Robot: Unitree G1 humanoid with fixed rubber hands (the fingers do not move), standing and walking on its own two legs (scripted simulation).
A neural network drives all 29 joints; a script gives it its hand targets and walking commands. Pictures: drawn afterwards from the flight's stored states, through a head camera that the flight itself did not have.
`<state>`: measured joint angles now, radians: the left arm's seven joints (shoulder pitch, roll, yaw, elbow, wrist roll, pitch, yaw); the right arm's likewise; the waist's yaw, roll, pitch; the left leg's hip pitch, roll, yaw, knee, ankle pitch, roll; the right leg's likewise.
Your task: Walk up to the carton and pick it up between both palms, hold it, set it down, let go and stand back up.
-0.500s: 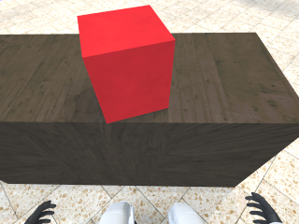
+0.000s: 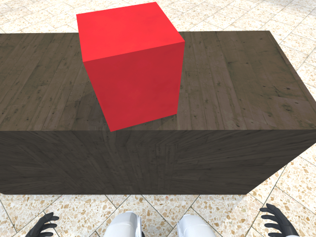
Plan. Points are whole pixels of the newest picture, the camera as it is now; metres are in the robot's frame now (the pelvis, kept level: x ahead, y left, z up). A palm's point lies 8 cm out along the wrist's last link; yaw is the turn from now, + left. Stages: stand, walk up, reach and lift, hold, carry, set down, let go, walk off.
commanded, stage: walk up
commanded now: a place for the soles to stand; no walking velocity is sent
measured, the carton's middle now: (132, 69) +0.51 +0.07 +0.12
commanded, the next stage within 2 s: none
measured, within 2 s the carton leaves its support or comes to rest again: neither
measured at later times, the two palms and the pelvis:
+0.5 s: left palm out of the picture +0.08 +0.38 -0.07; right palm (276, 231) +0.13 -0.29 -0.08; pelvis +0.01 +0.05 +0.00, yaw +1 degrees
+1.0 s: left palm out of the picture +0.12 +0.54 -0.07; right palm (216, 206) +0.18 -0.14 -0.04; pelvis +0.07 +0.20 +0.02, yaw +2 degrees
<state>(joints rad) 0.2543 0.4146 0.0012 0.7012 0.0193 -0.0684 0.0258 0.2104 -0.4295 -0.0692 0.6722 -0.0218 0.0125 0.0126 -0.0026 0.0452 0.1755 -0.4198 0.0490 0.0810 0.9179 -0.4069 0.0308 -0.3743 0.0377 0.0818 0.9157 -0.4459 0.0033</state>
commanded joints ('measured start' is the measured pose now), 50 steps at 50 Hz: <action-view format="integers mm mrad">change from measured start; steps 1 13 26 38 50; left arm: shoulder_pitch -57 -31 147 159 500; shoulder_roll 239 327 444 247 268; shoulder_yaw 73 101 170 99 156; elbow -27 -22 -4 35 120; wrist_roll -1 12 21 -32 -7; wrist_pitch -12 -18 -66 15 37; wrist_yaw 20 26 96 27 58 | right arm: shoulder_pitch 21 -44 -20 137 -158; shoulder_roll -235 -203 -263 -235 -153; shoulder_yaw -73 -64 -123 -102 -75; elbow -14 -29 -124 -28 -133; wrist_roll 18 21 -18 25 77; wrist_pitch -33 -9 9 -67 -55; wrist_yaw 1 -1 82 -18 -63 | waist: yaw -68 -33 -9 -32 315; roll -59 -164 -188 24 -547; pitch -158 -101 -181 -67 -262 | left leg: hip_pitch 187 47 -142 323 -345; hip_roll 116 -9 51 170 -126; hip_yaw -245 -124 -201 -335 -76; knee -259 -14 67 -499 787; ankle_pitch -8 -125 -188 569 -8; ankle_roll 92 34 3 -175 -261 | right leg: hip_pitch -236 -199 45 -360 643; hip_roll -94 -232 -359 -25 -187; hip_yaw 184 475 486 70 179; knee -179 -404 -324 358 -358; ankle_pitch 236 33 168 178 708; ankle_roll -101 -215 -286 -45 -365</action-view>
